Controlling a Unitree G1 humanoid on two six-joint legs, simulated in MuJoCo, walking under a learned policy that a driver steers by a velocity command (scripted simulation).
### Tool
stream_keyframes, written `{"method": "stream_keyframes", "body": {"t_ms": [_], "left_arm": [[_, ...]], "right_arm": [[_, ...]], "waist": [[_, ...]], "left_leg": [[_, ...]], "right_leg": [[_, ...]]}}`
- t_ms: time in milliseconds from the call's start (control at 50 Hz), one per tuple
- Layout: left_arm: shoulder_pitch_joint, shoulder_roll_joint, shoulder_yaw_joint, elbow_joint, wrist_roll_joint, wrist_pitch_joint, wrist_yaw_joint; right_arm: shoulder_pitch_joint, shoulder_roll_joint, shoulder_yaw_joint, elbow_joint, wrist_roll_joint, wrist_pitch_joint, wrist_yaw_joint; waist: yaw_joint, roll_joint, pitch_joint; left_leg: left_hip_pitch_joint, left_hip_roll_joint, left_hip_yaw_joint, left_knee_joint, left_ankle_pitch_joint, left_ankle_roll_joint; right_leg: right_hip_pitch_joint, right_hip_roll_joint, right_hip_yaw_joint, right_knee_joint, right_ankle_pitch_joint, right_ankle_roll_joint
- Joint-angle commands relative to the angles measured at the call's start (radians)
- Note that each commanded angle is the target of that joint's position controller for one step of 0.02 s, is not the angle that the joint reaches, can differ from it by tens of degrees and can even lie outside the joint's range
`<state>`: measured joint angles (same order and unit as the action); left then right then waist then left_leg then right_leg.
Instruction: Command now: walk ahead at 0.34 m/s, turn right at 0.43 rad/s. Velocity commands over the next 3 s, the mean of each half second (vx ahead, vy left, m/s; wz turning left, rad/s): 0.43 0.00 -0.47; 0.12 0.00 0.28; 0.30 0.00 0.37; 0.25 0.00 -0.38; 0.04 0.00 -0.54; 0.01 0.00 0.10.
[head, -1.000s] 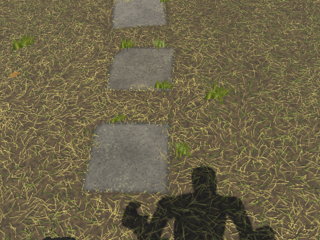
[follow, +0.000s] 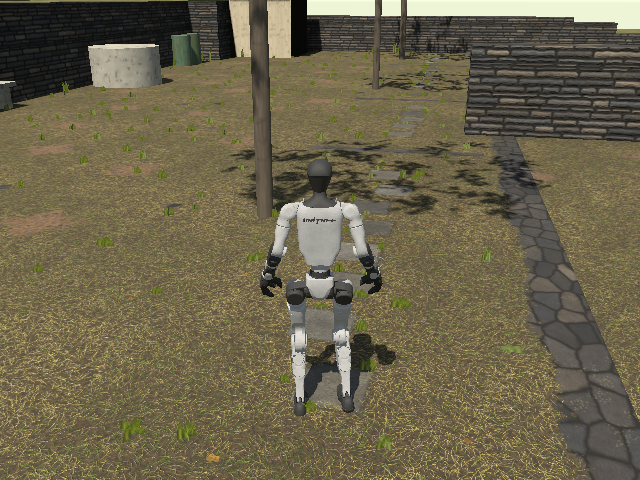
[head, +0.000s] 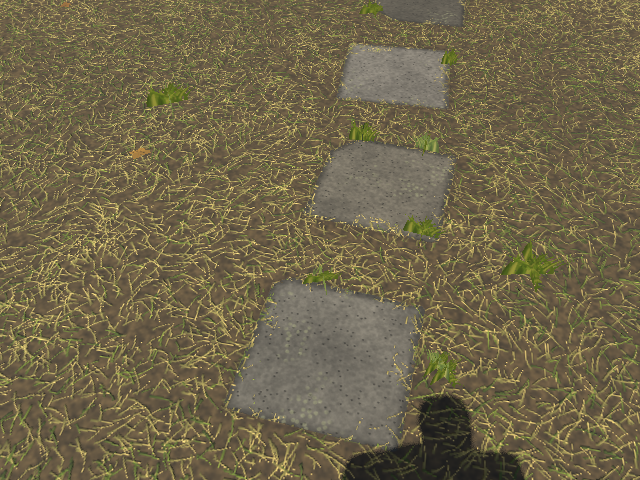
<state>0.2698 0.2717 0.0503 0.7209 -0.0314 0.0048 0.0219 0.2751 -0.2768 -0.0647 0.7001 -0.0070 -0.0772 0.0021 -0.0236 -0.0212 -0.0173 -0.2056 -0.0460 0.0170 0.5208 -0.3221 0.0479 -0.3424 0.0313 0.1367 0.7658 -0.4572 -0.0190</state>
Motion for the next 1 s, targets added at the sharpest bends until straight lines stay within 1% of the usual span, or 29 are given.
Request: {"method": "stream_keyframes", "body": {"t_ms": [20,80,140,200,260,300,320,340,360,380,400,420,440,460,480,520,560,600,660,720,800,820,840,860,880,900,920,940,1000], "left_arm": [[-0.156,0.114,0.030,-0.153,-0.012,-0.047,-0.008],[-0.161,0.090,0.026,-0.144,-0.003,-0.053,-0.036],[-0.214,0.053,0.009,-0.171,0.005,-0.049,-0.059],[-0.282,0.032,-0.006,-0.203,0.002,-0.051,-0.078],[-0.305,0.067,0.003,-0.224,0.000,-0.048,-0.090],[-0.240,0.113,0.028,-0.220,0.007,-0.042,-0.090],[-0.109,0.151,0.052,-0.188,0.008,-0.037,-0.084],[0.064,0.208,0.086,-0.143,0.003,-0.025,-0.068],[0.172,0.299,0.109,-0.122,-0.006,-0.015,-0.045],[0.144,0.344,0.101,-0.160,-0.001,-0.032,-0.050],[0.121,0.254,0.077,-0.158,0.007,-0.048,-0.059],[0.084,0.206,0.061,-0.140,0.015,-0.058,-0.058],[0.014,0.173,0.048,-0.143,0.018,-0.065,-0.058],[-0.041,0.136,0.036,-0.147,0.028,-0.072,-0.058],[-0.070,0.120,0.030,-0.148,0.039,-0.077,-0.057],[-0.073,0.120,0.029,-0.119,0.039,-0.097,-0.056],[-0.057,0.131,0.030,-0.085,0.042,-0.111,-0.053],[-0.062,0.122,0.025,-0.061,0.049,-0.110,-0.040],[-0.045,0.126,0.020,-0.035,0.053,-0.101,-0.016],[-0.031,0.161,0.030,-0.010,0.045,-0.072,0.002],[-0.073,0.158,0.037,-0.022,0.027,-0.013,0.030],[-0.080,0.145,0.033,-0.031,0.024,-0.005,0.034],[-0.051,0.134,0.023,-0.059,0.046,-0.012,0.033],[0.079,0.026,-0.008,-0.060,0.077,-0.012,0.015],[0.063,0.106,-0.001,-0.034,0.050,-0.008,-0.001],[-0.002,0.146,0.009,-0.040,0.025,0.007,-0.003],[-0.037,0.139,0.010,-0.039,0.032,0.026,0.006],[-0.066,0.129,0.010,-0.045,0.035,0.045,0.016],[-0.003,0.098,0.011,-0.041,0.031,0.050,0.012]], "right_arm": [[0.096,-0.130,-0.043,-0.023,0.007,-0.027,-0.009],[0.057,-0.115,-0.035,-0.021,0.003,-0.021,-0.016],[0.059,-0.135,-0.036,-0.003,0.002,-0.017,-0.017],[0.078,-0.180,-0.044,0.022,0.013,-0.009,-0.017],[0.097,-0.217,-0.053,0.046,0.030,-0.002,-0.012],[0.086,-0.243,-0.060,0.051,0.035,0.005,-0.014],[0.075,-0.248,-0.060,0.049,0.039,0.011,-0.017],[0.093,-0.224,-0.050,0.041,0.032,0.008,-0.022],[0.126,-0.123,-0.017,0.000,-0.008,0.001,-0.021],[0.143,-0.079,0.009,-0.051,-0.002,-0.030,-0.013],[0.017,-0.184,-0.018,-0.069,0.037,-0.050,-0.005],[-0.008,-0.183,-0.014,-0.073,0.058,-0.060,-0.001],[-0.002,-0.168,-0.009,-0.054,0.041,-0.060,-0.010],[0.019,-0.166,-0.014,-0.036,0.023,-0.050,-0.013],[0.049,-0.162,-0.014,-0.019,0.022,-0.034,-0.009],[0.079,-0.134,-0.009,0.010,0.021,-0.006,-0.008],[0.032,-0.121,-0.007,0.003,0.015,0.009,-0.013],[-0.008,-0.101,-0.001,-0.006,0.004,0.004,-0.014],[-0.094,-0.053,0.015,-0.017,0.005,-0.015,0.009],[-0.125,-0.077,0.006,-0.046,0.018,-0.017,0.042],[-0.014,-0.133,-0.021,-0.056,0.000,-0.015,0.072],[0.083,-0.164,-0.038,-0.037,-0.003,-0.020,0.064],[0.138,-0.239,-0.054,-0.051,-0.013,-0.022,0.046],[0.087,-0.290,-0.049,-0.084,-0.031,-0.013,0.027],[0.079,-0.223,-0.035,-0.112,-0.036,0.001,0.020],[-0.007,-0.191,-0.030,-0.138,-0.023,0.018,0.014],[-0.064,-0.155,-0.020,-0.149,0.000,0.043,0.005],[-0.088,-0.135,-0.010,-0.158,0.014,0.062,-0.003],[-0.144,-0.160,-0.022,-0.174,0.008,0.094,-0.017]], "waist": [[-0.045,0.121,0.125],[-0.041,0.104,0.109],[-0.058,0.104,0.098],[-0.078,0.111,0.109],[-0.065,0.122,0.118],[-0.001,0.140,0.057],[0.081,0.128,-0.022],[0.162,0.100,-0.112],[0.160,-0.116,-0.198],[0.103,-0.239,-0.393],[0.157,-0.100,-0.298],[0.125,-0.087,-0.160],[0.075,-0.007,-0.085],[0.035,-0.025,-0.053],[0.007,-0.057,-0.042],[-0.010,-0.053,-0.034],[-0.003,-0.031,0.023],[-0.002,-0.021,0.045],[0.049,-0.024,0.025],[0.061,-0.039,0.012],[-0.001,-0.049,-0.030],[-0.051,-0.013,-0.078],[-0.065,0.124,-0.174],[0.046,0.315,-0.280],[-0.015,0.206,-0.434],[-0.016,0.120,-0.345],[0.002,0.016,-0.241],[0.012,0.005,-0.157],[0.073,0.144,-0.114]], "left_leg": [[0.301,0.430,-0.578,-0.340,-0.278,0.216],[0.286,0.334,-0.291,-0.364,0.044,0.138],[0.217,0.278,-0.091,-0.369,0.233,0.118],[0.168,0.271,0.008,-0.366,0.267,0.101],[0.185,0.309,0.054,-0.340,0.362,0.084],[0.217,0.316,0.113,-0.192,0.740,0.057],[0.187,0.295,0.158,-0.014,0.894,0.032],[0.050,0.260,0.178,0.216,0.865,-0.001],[-0.295,0.173,0.176,0.589,0.192,-0.058],[-0.512,0.012,-0.044,0.852,-0.277,-0.084],[-0.617,0.065,-0.141,0.899,-0.188,-0.071],[-0.633,0.111,-0.107,0.849,-0.095,-0.047],[-0.573,0.161,-0.095,0.771,-0.016,-0.043],[-0.500,0.197,-0.101,0.702,0.038,-0.044],[-0.435,0.216,-0.103,0.685,0.075,-0.045],[-0.393,0.217,-0.085,0.653,0.113,-0.062],[-0.431,0.209,-0.079,0.578,0.185,-0.081],[-0.411,0.180,-0.064,0.442,0.278,-0.092],[-0.306,0.116,-0.020,0.196,0.500,-0.080],[-0.324,0.097,-0.025,0.106,0.489,-0.070],[-0.273,0.036,0.017,0.038,0.265,-0.027],[-0.143,0.008,0.018,-0.069,0.387,0.003],[0.086,0.158,-0.192,-0.091,0.878,0.080],[0.374,0.430,-0.559,-0.013,1.333,0.308],[0.389,0.442,-0.632,-0.073,1.188,0.346],[0.286,0.393,-0.527,-0.086,1.004,0.296],[0.149,0.338,-0.453,-0.114,0.822,0.235],[0.020,0.302,-0.423,-0.145,0.673,0.201],[-0.158,0.153,-0.356,-0.263,0.016,0.145]], "right_leg": [[-0.587,-0.076,0.046,0.316,-0.008,-0.018],[-0.560,-0.117,-0.003,0.319,0.162,0.001],[-0.461,-0.121,-0.086,0.190,0.285,0.040],[-0.347,-0.110,-0.144,0.008,0.362,0.035],[-0.259,-0.082,-0.192,-0.082,0.339,-0.011],[-0.122,-0.019,-0.237,-0.117,0.285,-0.063],[0.061,0.028,-0.262,-0.157,0.304,-0.097],[0.327,0.055,-0.235,-0.165,0.311,-0.135],[0.641,-0.160,0.129,-0.201,0.218,-0.228],[0.771,-0.371,0.735,-0.429,-0.068,-0.393],[0.702,-0.358,0.683,-0.514,-0.130,-0.334],[0.556,-0.337,0.520,-0.515,-0.063,-0.296],[0.395,-0.297,0.390,-0.508,0.076,-0.264],[0.282,-0.256,0.287,-0.512,0.205,-0.245],[0.204,-0.231,0.226,-0.539,0.271,-0.238],[0.134,-0.221,0.135,-0.578,0.387,-0.247],[0.106,-0.213,0.042,-0.600,0.566,-0.236],[0.099,-0.173,-0.086,-0.569,0.872,-0.195],[0.117,-0.133,-0.198,-0.547,0.936,-0.120],[0.237,-0.183,-0.189,-0.507,0.910,-0.121],[0.324,-0.219,-0.173,-0.241,1.044,-0.121],[0.296,-0.171,-0.201,-0.068,1.013,-0.082],[0.140,-0.070,-0.233,0.213,0.686,-0.010],[-0.212,0.123,-0.170,0.581,-0.255,0.074],[-0.239,0.096,0.009,0.699,-0.215,0.075],[-0.260,0.053,0.021,0.714,-0.149,0.068],[-0.266,0.023,0.006,0.661,-0.090,0.070],[-0.247,0.010,-0.002,0.599,-0.054,0.078],[-0.124,0.019,-0.075,0.303,0.068,0.083]]}}
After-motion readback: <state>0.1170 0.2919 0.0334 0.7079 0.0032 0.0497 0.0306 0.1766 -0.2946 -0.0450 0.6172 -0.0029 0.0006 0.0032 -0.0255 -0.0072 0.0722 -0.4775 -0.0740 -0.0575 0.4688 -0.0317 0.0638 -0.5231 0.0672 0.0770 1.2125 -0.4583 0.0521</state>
